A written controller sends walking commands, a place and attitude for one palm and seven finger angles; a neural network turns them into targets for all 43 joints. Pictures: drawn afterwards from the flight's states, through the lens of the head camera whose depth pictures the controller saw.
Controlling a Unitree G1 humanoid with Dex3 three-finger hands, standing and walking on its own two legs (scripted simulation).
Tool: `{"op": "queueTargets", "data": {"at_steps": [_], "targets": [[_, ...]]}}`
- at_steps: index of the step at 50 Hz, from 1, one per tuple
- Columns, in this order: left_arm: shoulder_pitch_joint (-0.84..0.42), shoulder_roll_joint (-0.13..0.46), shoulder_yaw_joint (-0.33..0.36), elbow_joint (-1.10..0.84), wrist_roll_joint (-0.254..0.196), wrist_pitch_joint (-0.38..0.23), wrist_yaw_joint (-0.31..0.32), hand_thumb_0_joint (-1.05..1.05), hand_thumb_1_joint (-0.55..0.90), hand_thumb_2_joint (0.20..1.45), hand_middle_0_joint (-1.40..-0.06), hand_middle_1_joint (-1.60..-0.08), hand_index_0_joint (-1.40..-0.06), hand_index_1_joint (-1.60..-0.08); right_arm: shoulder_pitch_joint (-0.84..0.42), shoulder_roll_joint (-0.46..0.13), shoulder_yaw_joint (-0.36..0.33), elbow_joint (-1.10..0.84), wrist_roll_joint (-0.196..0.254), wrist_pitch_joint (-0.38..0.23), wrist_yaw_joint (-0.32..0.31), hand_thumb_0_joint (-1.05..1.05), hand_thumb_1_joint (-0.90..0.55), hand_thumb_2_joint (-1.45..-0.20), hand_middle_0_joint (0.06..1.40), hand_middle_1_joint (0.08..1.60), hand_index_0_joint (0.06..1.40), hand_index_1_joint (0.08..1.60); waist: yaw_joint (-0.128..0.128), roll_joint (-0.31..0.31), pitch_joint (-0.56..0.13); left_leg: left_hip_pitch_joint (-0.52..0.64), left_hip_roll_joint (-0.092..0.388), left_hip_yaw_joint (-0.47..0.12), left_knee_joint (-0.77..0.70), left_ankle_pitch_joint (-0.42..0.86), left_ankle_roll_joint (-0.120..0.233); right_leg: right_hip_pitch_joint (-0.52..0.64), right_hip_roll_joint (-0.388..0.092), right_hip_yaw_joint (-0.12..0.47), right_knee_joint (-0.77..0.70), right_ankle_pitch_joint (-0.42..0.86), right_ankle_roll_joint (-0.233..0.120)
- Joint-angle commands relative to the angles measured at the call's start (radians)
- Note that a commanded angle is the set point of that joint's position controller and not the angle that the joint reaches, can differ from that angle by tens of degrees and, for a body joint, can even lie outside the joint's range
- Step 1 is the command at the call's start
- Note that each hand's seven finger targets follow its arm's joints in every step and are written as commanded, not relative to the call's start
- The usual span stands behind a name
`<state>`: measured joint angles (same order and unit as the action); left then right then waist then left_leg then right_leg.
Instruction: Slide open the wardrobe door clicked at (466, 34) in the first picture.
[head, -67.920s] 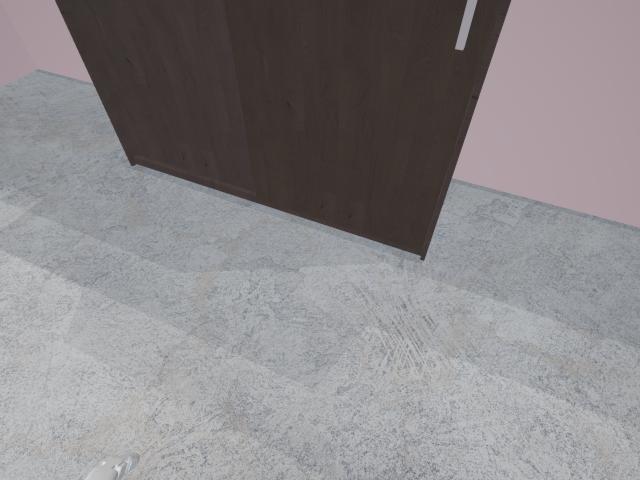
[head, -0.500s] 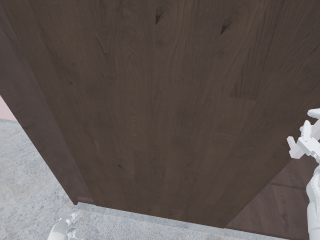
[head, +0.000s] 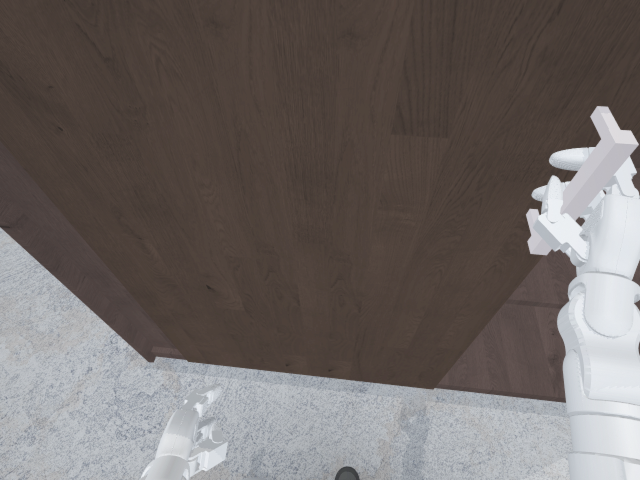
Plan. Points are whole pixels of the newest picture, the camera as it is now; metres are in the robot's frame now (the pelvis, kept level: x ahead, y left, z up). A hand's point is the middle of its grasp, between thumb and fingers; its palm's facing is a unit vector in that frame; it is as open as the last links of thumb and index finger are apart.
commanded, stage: stop walking and hold the door there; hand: right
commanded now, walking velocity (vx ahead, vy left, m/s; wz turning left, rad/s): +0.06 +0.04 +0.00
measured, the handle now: (567, 188) +0.39 -0.26 +0.16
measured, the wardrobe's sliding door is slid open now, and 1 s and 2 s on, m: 0.60 0.60 0.60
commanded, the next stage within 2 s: loosen the grip on the handle in 0.78 s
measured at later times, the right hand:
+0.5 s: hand (547, 218) +0.36 -0.23 +0.15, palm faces +0.38 +0.89 -0.23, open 5.4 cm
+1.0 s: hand (554, 215) +0.37 -0.24 +0.15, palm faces +0.37 +0.90 -0.23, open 5.9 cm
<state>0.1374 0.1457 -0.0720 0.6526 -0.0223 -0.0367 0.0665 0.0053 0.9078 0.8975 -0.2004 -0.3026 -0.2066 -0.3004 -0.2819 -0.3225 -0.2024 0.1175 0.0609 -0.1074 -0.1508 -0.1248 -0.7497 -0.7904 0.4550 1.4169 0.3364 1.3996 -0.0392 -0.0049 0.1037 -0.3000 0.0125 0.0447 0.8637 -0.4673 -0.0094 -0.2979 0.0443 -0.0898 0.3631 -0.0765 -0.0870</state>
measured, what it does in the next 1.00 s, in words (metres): steps on the spot: left foot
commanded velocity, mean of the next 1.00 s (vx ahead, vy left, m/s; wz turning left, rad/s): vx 0.00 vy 0.00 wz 0.00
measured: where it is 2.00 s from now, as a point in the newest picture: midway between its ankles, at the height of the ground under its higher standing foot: outside the picture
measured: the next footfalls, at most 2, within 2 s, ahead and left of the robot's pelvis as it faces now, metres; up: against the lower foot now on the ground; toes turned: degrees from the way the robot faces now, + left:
left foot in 0.12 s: -0.03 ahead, +0.11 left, +0.00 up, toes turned +2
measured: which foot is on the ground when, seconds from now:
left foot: up 0.00-0.10, down 0.12-1.00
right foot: down 0.00-1.00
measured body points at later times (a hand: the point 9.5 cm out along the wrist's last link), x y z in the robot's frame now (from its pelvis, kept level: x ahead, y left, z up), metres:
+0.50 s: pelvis -0.01 +0.03 +0.00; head -0.02 +0.03 +0.45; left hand +0.10 +0.30 -0.10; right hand +0.33 -0.28 +0.16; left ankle -0.07 +0.11 -0.74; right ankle +0.08 -0.05 -0.74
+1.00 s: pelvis -0.02 +0.04 -0.01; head -0.01 +0.03 +0.44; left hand +0.10 +0.29 -0.12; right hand +0.34 -0.29 +0.16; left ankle -0.07 +0.11 -0.74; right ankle +0.08 -0.05 -0.74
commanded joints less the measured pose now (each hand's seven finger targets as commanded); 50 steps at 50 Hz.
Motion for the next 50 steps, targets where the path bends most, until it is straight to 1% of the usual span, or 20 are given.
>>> {"op": "queueTargets", "data": {"at_steps": [1,4,7,8,9,11,14,16,18,23,25,29,32,43,44,45,46,47,48,50], "targets": [[-0.027,0.190,0.061,-0.125,0.017,-0.053,0.016,0.000,0.900,0.900,-0.200,-0.300,-0.200,-0.300,-0.294,-0.196,-0.014,-0.152,-0.027,-0.045,0.021,0.000,-0.900,-0.900,0.450,1.400,0.450,1.400,0.040,-0.176,-0.341,0.092,-0.036,0.009,-0.365,0.013,0.029,0.307,-0.246,0.265,-0.240,-0.250,0.151],[-0.005,0.206,0.069,-0.123,0.019,-0.053,0.008,0.000,0.900,0.900,-0.200,-0.300,-0.200,-0.300,-0.269,-0.240,-0.050,-0.058,-0.035,-0.047,0.032,0.000,-0.900,-0.900,0.450,1.400,0.450,1.400,0.041,-0.079,-0.335,0.243,0.021,-0.065,-0.556,0.148,0.077,0.192,-0.193,0.189,-0.124,-0.235,0.173],[-0.007,0.207,0.080,-0.129,0.002,-0.056,0.011,0.000,0.900,0.900,-0.200,-0.300,-0.200,-0.300,-0.295,-0.285,-0.098,-0.005,-0.024,-0.056,0.042,0.000,-0.900,-0.900,0.450,1.400,0.450,1.400,0.055,0.087,-0.308,0.101,0.150,-0.176,-0.586,0.218,0.118,0.213,-0.143,0.140,0.067,-0.118,0.119],[-0.008,0.213,0.088,-0.130,-0.010,-0.059,0.014,0.000,0.900,0.900,-0.200,-0.300,-0.200,-0.300,-0.306,-0.223,-0.050,0.008,-0.015,-0.055,0.051,0.000,-0.900,-0.900,0.450,1.400,0.450,1.400,0.061,0.137,-0.293,0.064,0.149,-0.173,-0.563,0.263,0.105,0.224,-0.144,0.140,0.105,-0.081,0.085],[-0.004,0.217,0.088,-0.125,-0.019,-0.062,0.017,0.000,0.900,0.900,-0.200,-0.300,-0.200,-0.300,-0.312,-0.213,-0.037,0.020,-0.014,-0.050,0.053,0.000,-0.900,-0.900,0.450,1.400,0.450,1.400,0.065,0.140,-0.305,0.086,0.135,-0.144,-0.530,0.321,0.081,0.222,-0.158,0.143,0.103,-0.010,0.069],[-0.001,0.234,0.090,-0.114,-0.019,-0.057,0.020,0.000,0.900,0.900,-0.200,-0.300,-0.200,-0.300,-0.296,-0.248,-0.078,0.079,-0.021,-0.052,0.048,0.000,-0.900,-0.900,0.450,1.400,0.450,1.400,0.060,0.020,-0.308,0.033,0.086,-0.112,-0.486,0.253,0.041,0.258,-0.205,0.193,0.067,0.018,0.051],[-0.006,0.247,0.092,-0.109,-0.011,-0.052,0.027,0.000,0.900,0.900,-0.200,-0.300,-0.200,-0.300,-0.306,-0.232,-0.056,0.091,-0.019,-0.062,0.043,0.000,-0.900,-0.900,0.450,1.400,0.450,1.400,0.050,-0.160,-0.273,0.020,0.009,-0.071,-0.422,0.056,0.038,0.221,-0.271,0.338,-0.145,-0.305,0.061],[0.008,0.251,0.094,-0.098,-0.004,-0.046,0.033,0.000,0.900,0.900,-0.200,-0.300,-0.200,-0.300,-0.272,-0.295,-0.119,0.162,-0.027,-0.065,0.028,0.000,-0.900,-0.900,0.450,1.400,0.450,1.400,0.039,-0.125,-0.238,0.068,0.003,-0.065,-0.442,0.052,0.045,0.142,-0.269,0.339,-0.202,-0.396,0.061],[0.018,0.252,0.099,-0.101,-0.005,-0.043,0.032,0.000,0.900,0.900,-0.200,-0.300,-0.200,-0.300,-0.275,-0.283,-0.106,0.196,-0.028,-0.070,0.031,0.000,-0.900,-0.900,0.450,1.400,0.450,1.400,0.039,-0.069,-0.221,0.107,0.014,-0.065,-0.492,0.053,0.055,0.098,-0.238,0.285,-0.192,-0.408,0.074],[0.038,0.256,0.109,-0.101,-0.021,-0.042,0.031,0.000,0.900,0.900,-0.200,-0.300,-0.200,-0.300,-0.329,-0.304,-0.104,0.256,-0.026,-0.075,0.051,0.000,-0.900,-0.900,0.450,1.400,0.450,1.400,0.057,0.061,-0.231,0.024,0.138,-0.200,-0.597,0.198,0.067,0.174,-0.169,0.141,0.074,-0.096,0.065],[0.044,0.266,0.109,-0.092,-0.026,-0.038,0.034,0.000,0.900,0.900,-0.200,-0.300,-0.200,-0.300,-0.329,-0.342,-0.130,0.288,-0.028,-0.071,0.052,0.000,-0.900,-0.900,0.450,1.400,0.450,1.400,0.056,0.059,-0.242,0.052,0.144,-0.187,-0.555,0.393,0.031,0.169,-0.172,0.124,0.111,0.017,0.056],[0.040,0.272,0.111,-0.083,-0.030,-0.020,0.040,0.000,0.900,0.900,-0.200,-0.300,-0.200,-0.300,-0.320,-0.379,-0.164,0.340,-0.030,-0.074,0.059,0.000,-0.900,-0.900,0.450,1.400,0.450,1.400,0.052,0.005,-0.237,0.029,0.127,-0.158,-0.525,0.451,-0.013,0.182,-0.174,0.117,0.142,0.063,0.044],[0.043,0.268,0.108,-0.080,-0.032,-0.013,0.042,0.000,0.900,0.900,-0.200,-0.300,-0.200,-0.300,-0.322,-0.406,-0.191,0.371,-0.029,-0.080,0.060,0.000,-0.900,-0.900,0.450,1.400,0.450,1.400,0.047,0.052,-0.219,0.025,0.121,-0.162,-0.526,0.454,-0.026,0.159,-0.171,0.120,0.154,0.039,0.040],[0.045,0.265,0.106,-0.078,-0.031,-0.017,0.043,0.000,0.900,0.900,-0.200,-0.300,-0.200,-0.300,-0.334,-0.411,-0.199,0.390,-0.027,-0.104,0.068,0.000,-0.900,-0.900,0.450,1.400,0.450,1.400,0.044,0.067,-0.201,0.017,0.110,-0.159,-0.523,0.421,-0.040,0.159,-0.164,0.117,0.157,0.004,0.032],[0.098,0.223,0.077,-0.190,-0.061,-0.047,0.024,0.000,0.900,0.900,-0.200,-0.300,-0.200,-0.300,-1.152,-0.871,-0.446,-0.027,-0.122,-0.180,0.031,0.000,-0.900,-0.900,0.450,1.400,0.450,1.400,0.064,-0.184,-0.071,-0.018,0.064,-0.130,-0.549,0.137,-0.001,0.067,-0.089,0.095,0.099,-0.154,0.050],[0.109,0.229,0.128,-0.026,0.070,-0.083,-0.019,0.000,0.900,0.900,-0.200,-0.300,-0.200,-0.300,-0.866,-0.558,-0.309,0.390,-0.189,-0.083,0.108,0.000,-0.779,-0.842,0.450,1.400,0.450,1.400,0.034,-0.052,-0.315,-0.025,-0.010,-0.052,-0.348,0.591,0.055,0.137,-0.067,0.048,0.157,0.194,0.049],[0.162,0.229,0.144,-0.073,0.045,-0.081,-0.032,0.000,0.900,0.900,-0.200,-0.300,-0.200,-0.300,-0.643,-0.367,-0.263,0.304,-0.087,-0.081,0.125,0.000,-0.658,-0.783,0.450,1.400,0.450,1.400,0.092,0.127,-0.434,-0.024,-0.065,-0.015,-0.346,0.676,0.018,0.257,-0.067,0.086,0.181,0.330,0.037],[0.171,0.287,0.163,-0.068,0.069,-0.091,-0.042,0.000,0.900,0.900,-0.200,-0.300,-0.200,-0.300,-0.560,-0.471,-0.356,0.283,-0.081,-0.099,0.150,0.000,-0.538,-0.725,0.450,1.400,0.450,1.400,0.047,0.115,-0.502,-0.038,-0.049,-0.050,-0.364,0.675,-0.004,0.305,-0.081,0.092,0.182,0.324,0.046],[0.109,0.257,0.139,-0.092,0.060,-0.085,-0.046,0.000,0.900,0.900,-0.200,-0.300,-0.200,-0.300,-0.576,-0.441,-0.298,0.165,-0.060,-0.100,0.156,0.000,-0.417,-0.667,0.450,1.400,0.450,1.400,0.034,-0.016,-0.530,-0.036,-0.035,-0.080,-0.359,0.649,-0.008,0.310,-0.064,0.094,0.197,0.257,0.049],[0.089,0.243,0.120,-0.080,0.050,-0.074,-0.047,0.000,0.900,0.900,-0.200,-0.300,-0.200,-0.300,-0.624,-0.382,-0.210,0.196,-0.076,-0.084,0.141,0.000,-0.175,-0.550,0.450,1.400,0.450,1.400,0.063,-0.099,-0.401,-0.128,-0.039,-0.076,-0.378,0.445,0.006,0.246,-0.068,0.095,0.202,0.097,0.052]]}}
